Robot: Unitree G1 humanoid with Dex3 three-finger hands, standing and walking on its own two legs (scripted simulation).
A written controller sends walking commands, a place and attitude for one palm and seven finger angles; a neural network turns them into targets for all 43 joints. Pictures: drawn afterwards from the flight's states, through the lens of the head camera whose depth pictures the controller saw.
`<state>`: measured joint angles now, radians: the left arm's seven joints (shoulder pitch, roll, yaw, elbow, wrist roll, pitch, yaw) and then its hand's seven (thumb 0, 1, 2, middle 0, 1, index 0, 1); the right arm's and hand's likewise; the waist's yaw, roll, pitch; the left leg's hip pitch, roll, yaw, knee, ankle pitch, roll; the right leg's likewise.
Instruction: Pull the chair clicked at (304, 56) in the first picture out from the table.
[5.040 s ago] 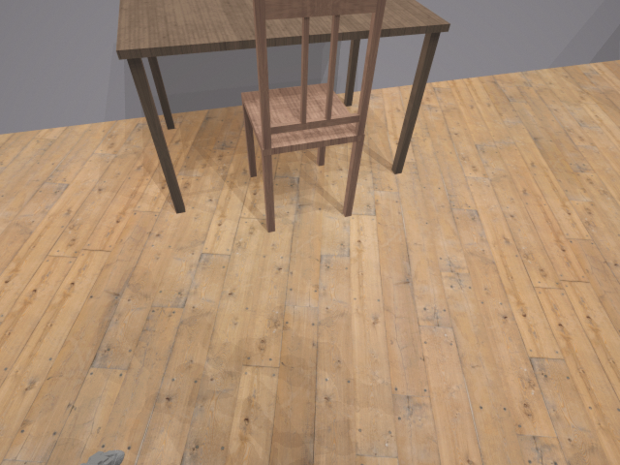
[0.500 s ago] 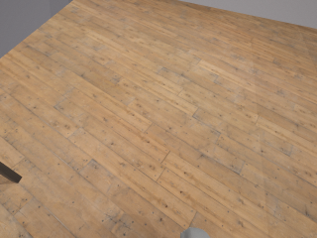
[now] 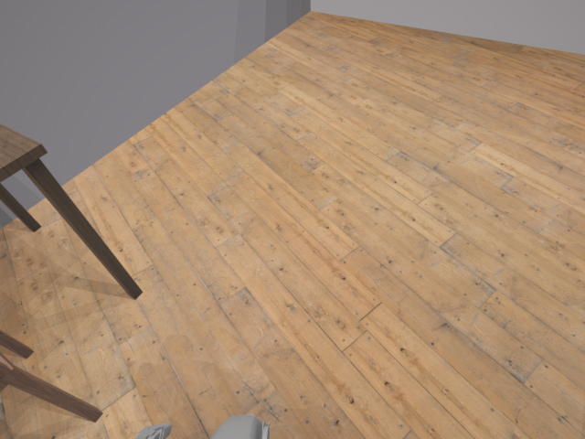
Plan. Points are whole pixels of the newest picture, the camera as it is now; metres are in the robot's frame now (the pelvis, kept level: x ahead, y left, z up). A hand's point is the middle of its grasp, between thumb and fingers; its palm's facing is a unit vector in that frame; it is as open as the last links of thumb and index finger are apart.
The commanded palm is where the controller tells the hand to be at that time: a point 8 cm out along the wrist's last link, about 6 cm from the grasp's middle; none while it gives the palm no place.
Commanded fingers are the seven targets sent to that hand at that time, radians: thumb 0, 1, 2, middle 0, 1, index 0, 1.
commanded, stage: turn to face it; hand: left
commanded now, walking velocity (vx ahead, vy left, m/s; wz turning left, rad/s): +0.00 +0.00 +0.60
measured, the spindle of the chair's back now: out of the picture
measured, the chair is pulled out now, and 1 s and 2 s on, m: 0.00 0.00 0.00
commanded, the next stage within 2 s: take the last steps up to it in 1.60 s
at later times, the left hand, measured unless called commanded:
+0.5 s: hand out of the picture -0.07 +0.28 -0.18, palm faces +0.35 -0.90 -0.25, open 7.4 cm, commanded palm none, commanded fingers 0.00 0.90 0.90 -0.20 -0.30 -0.20 -0.30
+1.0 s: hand out of the picture -0.02 +0.24 -0.14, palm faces +0.53 -0.80 -0.29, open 7.4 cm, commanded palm none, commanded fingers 0.00 0.90 0.90 -0.20 -0.30 -0.20 -0.30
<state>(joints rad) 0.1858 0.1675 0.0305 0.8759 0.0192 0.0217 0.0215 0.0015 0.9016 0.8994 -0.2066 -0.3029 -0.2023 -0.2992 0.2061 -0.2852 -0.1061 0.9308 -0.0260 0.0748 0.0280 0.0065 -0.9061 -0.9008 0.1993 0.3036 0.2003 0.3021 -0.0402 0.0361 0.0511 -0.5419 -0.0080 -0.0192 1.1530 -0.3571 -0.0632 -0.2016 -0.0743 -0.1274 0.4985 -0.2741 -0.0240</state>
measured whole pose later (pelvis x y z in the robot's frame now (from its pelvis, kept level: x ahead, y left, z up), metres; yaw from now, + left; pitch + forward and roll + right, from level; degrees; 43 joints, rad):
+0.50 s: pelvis -0.04 +0.05 +0.00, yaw +18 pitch +0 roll -2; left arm 0.23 0.29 0.09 0.94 0.02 0.08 0.01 0.01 0.91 0.90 -0.20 -0.30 -0.20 -0.30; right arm 0.13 -0.21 -0.04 0.90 -0.02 0.03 0.01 0.00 -0.90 -0.90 0.20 0.30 0.20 0.30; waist 0.03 -0.05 0.09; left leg -0.25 0.00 0.03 0.52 -0.28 0.04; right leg -0.49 -0.13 -0.07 1.12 -0.41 0.10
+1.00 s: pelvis -0.02 +0.01 +0.00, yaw +36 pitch +0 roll +2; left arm 0.15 0.18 0.02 0.85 0.01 0.02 0.02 0.00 0.90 0.90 -0.21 -0.30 -0.20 -0.30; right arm 0.26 -0.27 -0.10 0.96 -0.02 0.08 0.02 0.01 -0.90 -0.90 0.20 0.30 0.20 0.30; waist -0.06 0.05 0.05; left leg -0.51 -0.03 -0.04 1.15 -0.39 -0.06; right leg -0.19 -0.07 -0.11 0.51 -0.31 -0.01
